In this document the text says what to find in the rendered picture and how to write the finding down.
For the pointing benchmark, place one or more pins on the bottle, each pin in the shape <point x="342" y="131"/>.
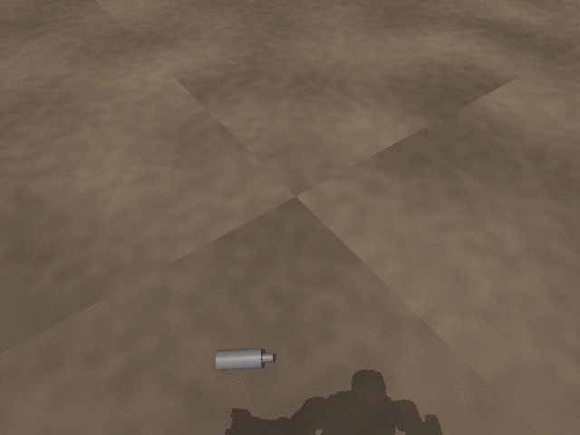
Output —
<point x="241" y="359"/>

